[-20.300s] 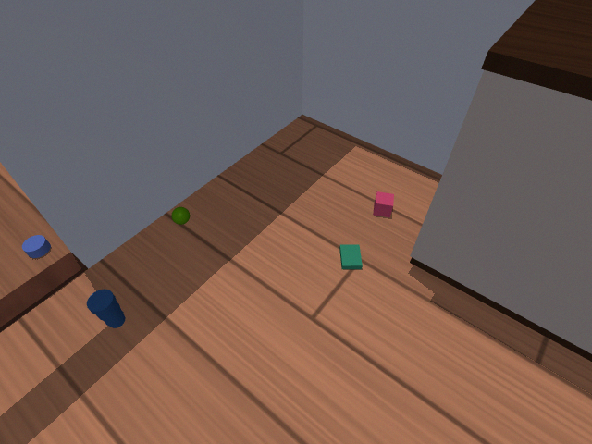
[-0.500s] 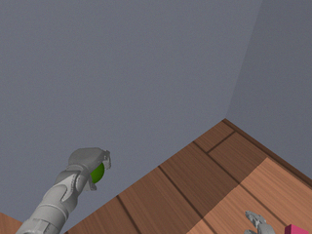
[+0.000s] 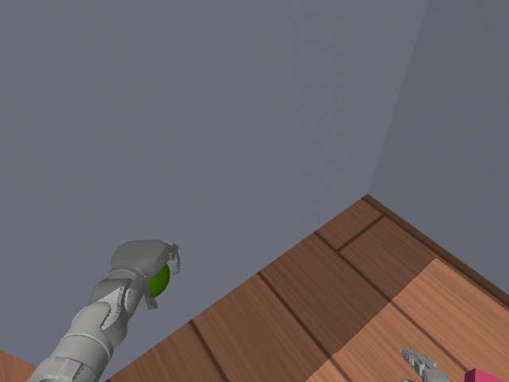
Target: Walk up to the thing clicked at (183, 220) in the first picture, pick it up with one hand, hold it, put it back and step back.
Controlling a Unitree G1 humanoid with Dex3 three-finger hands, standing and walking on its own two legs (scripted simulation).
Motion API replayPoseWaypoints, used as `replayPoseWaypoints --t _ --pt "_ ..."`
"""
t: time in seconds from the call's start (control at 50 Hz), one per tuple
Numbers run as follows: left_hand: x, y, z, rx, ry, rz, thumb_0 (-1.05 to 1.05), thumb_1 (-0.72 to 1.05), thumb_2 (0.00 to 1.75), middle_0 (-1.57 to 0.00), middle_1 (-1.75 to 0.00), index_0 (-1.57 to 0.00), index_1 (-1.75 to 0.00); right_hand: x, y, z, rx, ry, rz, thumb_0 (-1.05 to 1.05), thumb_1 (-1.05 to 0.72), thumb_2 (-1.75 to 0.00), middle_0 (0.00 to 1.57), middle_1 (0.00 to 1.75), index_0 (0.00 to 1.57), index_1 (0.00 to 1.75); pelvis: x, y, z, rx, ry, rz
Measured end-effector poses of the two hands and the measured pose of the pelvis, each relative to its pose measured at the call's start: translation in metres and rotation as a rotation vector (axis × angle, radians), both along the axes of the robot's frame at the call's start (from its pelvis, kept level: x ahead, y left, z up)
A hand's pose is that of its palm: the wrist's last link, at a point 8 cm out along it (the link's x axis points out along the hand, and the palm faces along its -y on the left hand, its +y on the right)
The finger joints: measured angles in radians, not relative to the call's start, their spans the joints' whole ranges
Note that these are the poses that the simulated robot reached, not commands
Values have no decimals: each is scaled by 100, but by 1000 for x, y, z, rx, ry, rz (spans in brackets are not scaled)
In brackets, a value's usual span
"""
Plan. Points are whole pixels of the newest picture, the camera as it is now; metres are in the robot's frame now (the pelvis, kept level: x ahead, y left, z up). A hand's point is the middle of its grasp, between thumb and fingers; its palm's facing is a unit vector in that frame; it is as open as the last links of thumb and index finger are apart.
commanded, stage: crouch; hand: left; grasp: from above
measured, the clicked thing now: (147, 276) +0.31 +0.23 -0.04
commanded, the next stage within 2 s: none
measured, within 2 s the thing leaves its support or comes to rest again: neither
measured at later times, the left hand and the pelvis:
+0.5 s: hand (159, 305) +0.30 +0.24 -0.15, palm faces -0.44 +0.02 -0.90, open 8.8 cm; pelvis -0.02 +0.00 -0.06, yaw +2 degrees
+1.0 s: hand (184, 324) +0.35 +0.25 -0.40, palm faces -0.47 +0.00 -0.88, open 8.7 cm; pelvis -0.07 +0.01 -0.26, yaw +0 degrees
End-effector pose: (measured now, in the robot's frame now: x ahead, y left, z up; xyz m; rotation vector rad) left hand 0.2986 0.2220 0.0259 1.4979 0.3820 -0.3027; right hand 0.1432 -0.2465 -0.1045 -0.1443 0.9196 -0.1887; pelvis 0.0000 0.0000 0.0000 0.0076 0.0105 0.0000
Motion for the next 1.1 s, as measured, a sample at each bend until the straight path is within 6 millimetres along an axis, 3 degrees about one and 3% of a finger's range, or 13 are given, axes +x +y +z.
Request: replayPoseWaypoints --t 0.1,0.18,0.32,0.42,0.52,0.64,0.82,0.94,1.1 --pt "2 4 3 11 -9 16 0 4 64 -48 -82 -72 -83 2 0 -1 7 1 -3 1 -91 -90 20 30 20 30 2 0 0 0 3 1" --pt "-1 3 -7 4 21 15 0 4 64 -48 -81 -72 -84 3 0 0 8 2 -6 1 -90 -90 21 30 20 30 3 0 0 0 10 4" --pt "-9 4 -49 0 55 7 0 4 64 -48 -81 -72 -83 -3 -3 -6 -23 43 11 1 -90 -90 21 30 20 30 -1 -1 -8 -2 55 15" --pt "-3 9 -87 45 38 -9 0 4 63 -48 -81 -73 -83 -18 -13 -26 -62 106 22 1 -90 -90 21 30 20 30 -10 -1 -27 -11 145 26" --pt "15 14 -131 81 7 -24 0 4 63 -48 -82 -73 -83 -46 -26 -62 -105 174 6 1 -90 -90 21 30 20 30 -20 1 -64 -26 259 29" --pt "38 16 -195 100 -1 -18 -1 5 62 -47 -81 -73 -83 -91 -33 -119 -138 263 -36 1 -91 -90 21 29 20 30 -35 5 -119 -40 387 24" --pt "55 18 -286 101 -9 10 -1 5 62 -48 -81 -74 -83 -150 -21 -211 -122 393 -77 1 -91 -90 21 29 20 29 -55 10 -201 -52 518 18" --pt "58 24 -343 86 34 28 0 4 63 -48 -81 -74 -83 -163 -8 -259 -95 422 -63 1 -90 -90 21 29 20 30 -65 11 -244 -60 568 15" --pt "68 30 -409 56 35 -8 0 3 64 -49 -81 -76 -82 -152 -8 -304 -115 431 -1 1 -90 -90 21 29 20 30 -66 10 -294 -81 630 15"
